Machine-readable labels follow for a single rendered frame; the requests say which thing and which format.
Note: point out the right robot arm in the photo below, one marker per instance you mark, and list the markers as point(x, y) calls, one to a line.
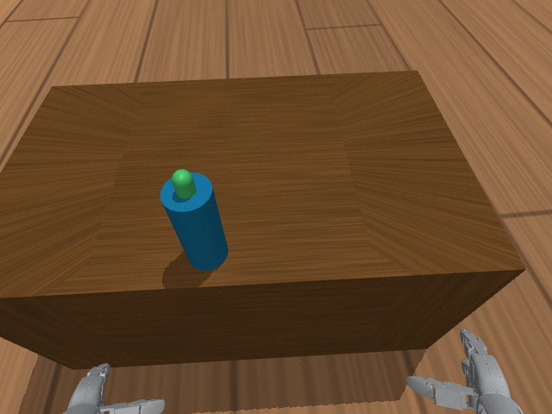
point(493, 403)

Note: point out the right robot hand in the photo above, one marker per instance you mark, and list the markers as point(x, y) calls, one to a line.
point(483, 376)

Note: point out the left robot hand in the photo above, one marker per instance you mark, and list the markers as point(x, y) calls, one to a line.
point(90, 390)

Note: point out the bottle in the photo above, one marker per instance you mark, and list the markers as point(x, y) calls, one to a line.
point(190, 203)

